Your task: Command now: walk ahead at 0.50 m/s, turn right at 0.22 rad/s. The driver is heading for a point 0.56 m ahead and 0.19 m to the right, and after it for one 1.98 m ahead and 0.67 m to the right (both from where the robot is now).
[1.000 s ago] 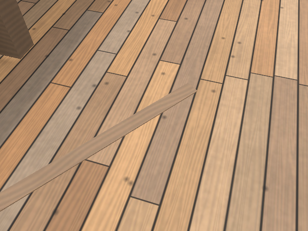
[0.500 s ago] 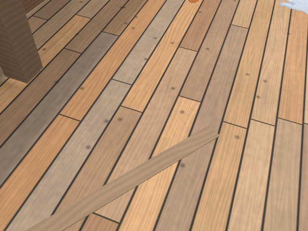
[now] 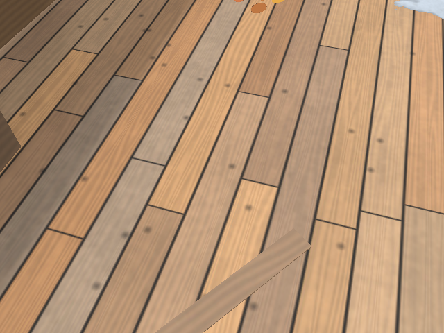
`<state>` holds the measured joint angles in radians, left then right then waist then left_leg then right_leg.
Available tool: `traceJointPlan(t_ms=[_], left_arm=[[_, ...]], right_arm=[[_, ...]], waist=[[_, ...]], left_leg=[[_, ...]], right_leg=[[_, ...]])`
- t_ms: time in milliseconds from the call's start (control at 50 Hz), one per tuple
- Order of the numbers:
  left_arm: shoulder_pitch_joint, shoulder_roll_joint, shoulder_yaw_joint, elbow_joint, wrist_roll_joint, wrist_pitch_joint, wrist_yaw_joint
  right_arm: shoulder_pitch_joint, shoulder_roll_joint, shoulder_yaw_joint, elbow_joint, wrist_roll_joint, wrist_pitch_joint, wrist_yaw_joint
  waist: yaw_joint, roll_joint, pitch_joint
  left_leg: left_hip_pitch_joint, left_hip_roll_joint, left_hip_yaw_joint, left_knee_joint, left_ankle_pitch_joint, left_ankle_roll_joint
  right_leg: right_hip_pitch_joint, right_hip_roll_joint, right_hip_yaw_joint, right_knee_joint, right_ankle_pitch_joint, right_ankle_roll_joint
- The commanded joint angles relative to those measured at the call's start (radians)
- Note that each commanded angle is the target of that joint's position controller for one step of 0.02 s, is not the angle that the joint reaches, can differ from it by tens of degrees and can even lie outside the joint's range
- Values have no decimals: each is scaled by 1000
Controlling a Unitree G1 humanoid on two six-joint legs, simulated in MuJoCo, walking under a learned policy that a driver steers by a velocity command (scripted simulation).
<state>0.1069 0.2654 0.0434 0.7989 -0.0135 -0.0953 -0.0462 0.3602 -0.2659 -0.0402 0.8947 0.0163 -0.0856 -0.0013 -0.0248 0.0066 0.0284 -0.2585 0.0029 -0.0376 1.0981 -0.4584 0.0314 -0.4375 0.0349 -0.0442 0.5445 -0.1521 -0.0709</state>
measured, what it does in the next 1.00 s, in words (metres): walks ahead, turning right: left foot, then right foot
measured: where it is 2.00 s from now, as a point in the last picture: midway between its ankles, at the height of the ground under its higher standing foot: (265, 288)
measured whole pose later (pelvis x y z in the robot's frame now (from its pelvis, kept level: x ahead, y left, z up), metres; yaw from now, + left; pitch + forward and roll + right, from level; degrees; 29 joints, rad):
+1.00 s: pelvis +0.47 -0.09 -0.01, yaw -33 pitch +2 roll +1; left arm 0.09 0.30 0.07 0.60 0.00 -0.02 -0.04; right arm 0.23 -0.31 -0.06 0.82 0.01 -0.06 -0.01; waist -0.04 -0.01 0.09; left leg -0.28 0.05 0.04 1.15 -0.55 -0.05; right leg -0.52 0.04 -0.02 0.62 -0.14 -0.09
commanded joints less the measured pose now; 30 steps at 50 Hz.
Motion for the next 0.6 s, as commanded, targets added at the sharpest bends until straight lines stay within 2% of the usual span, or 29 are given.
traceJointPlan(t_ms=[20,40,60,100,160,240,300,340,380,400,420,440,460,480,500,520,540,560,600], left_arm=[[109,121,34,-30,7,2,5],[97,105,28,-34,19,1,6],[98,102,29,-34,17,0,7],[120,122,36,-27,6,-6,16],[171,156,48,-16,0,-2,37],[237,168,53,-4,-10,13,53],[286,167,54,7,-16,25,58],[286,172,57,3,-16,33,63],[263,172,60,-8,-12,41,67],[252,146,52,-18,-8,42,66],[234,90,32,-42,4,39,61],[347,15,9,-73,-12,24,60],[360,84,18,-73,-27,19,60],[288,162,41,-73,-31,24,60],[235,160,44,-82,-23,32,61],[206,145,46,-93,-14,37,59],[202,129,50,-99,-13,45,54],[207,107,47,-103,-16,54,49],[192,78,43,-121,-15,67,45]], right_arm=[[-82,-130,-32,-111,-10,-48,-8],[-64,-119,-35,-116,-17,-41,-8],[-52,-101,-34,-119,-20,-32,-9],[-70,-84,-33,-132,-26,-15,-15],[-198,-76,-29,-178,-29,-9,-21],[-342,-57,-20,-213,-18,-24,-5],[-420,-71,-21,-241,-7,-36,10],[-422,-99,-29,-249,-5,-46,17],[-350,-124,-41,-235,-3,-55,17],[-253,-149,-55,-210,-9,-59,11],[-101,-200,-71,-192,-25,-62,2],[14,-291,-96,-167,-36,-47,-2],[24,-223,-82,-160,-22,-39,5],[-31,-146,-61,-176,-18,-37,5],[-86,-118,-50,-182,-21,-31,5],[-132,-92,-42,-177,-22,-27,7],[-158,-78,-36,-172,-27,-28,7],[-169,-81,-39,-165,-28,-30,8],[-166,-101,-48,-150,-25,-40,10]], waist=[[56,-18,-89],[23,-38,-88],[8,-54,-86],[-1,-64,-65],[29,-55,-21],[81,-77,-8],[105,-85,-4],[92,-97,-10],[44,-122,-32],[-4,-117,-83],[-74,-48,-212],[-53,229,-360],[-52,290,-354],[-62,169,-216],[-45,99,-136],[-24,83,-73],[1,107,-43],[12,122,-28],[20,104,-18]], left_leg=[[-440,99,-38,110,135,6],[-377,118,-49,72,166,1],[-347,121,-47,33,175,-9],[-341,120,-33,-47,199,-36],[-385,104,-28,-240,354,-66],[-308,48,-20,-491,536,-75],[-271,22,-29,-573,530,-72],[-229,15,-43,-625,475,-59],[-120,10,-30,-664,408,-34],[27,18,-23,-694,393,-5],[273,155,-139,-665,364,57],[637,387,-517,-705,221,204],[635,443,-718,-779,43,234],[511,399,-581,-797,16,189],[386,353,-439,-813,109,157],[281,308,-341,-845,198,145],[208,278,-263,-875,255,133],[156,259,-204,-904,292,131],[128,257,-122,-939,379,150]], right_leg=[[409,-275,445,-292,88,-193],[343,-251,408,-317,140,-192],[309,-236,387,-341,158,-200],[249,-221,338,-373,179,-214],[223,-198,301,-394,163,-197],[212,-160,271,-363,108,-150],[258,-182,325,-309,70,-145],[301,-202,382,-256,47,-130],[308,-200,417,-182,74,-109],[279,-152,400,-89,113,-82],[168,-89,336,154,49,-47],[-178,52,185,486,-273,22],[-338,-2,202,668,-437,32],[-380,-48,217,730,-354,34],[-356,-85,185,728,-275,41],[-331,-110,175,683,-219,48],[-292,-138,172,649,-183,50],[-257,-149,158,633,-159,53],[-258,-158,145,604,-109,63]])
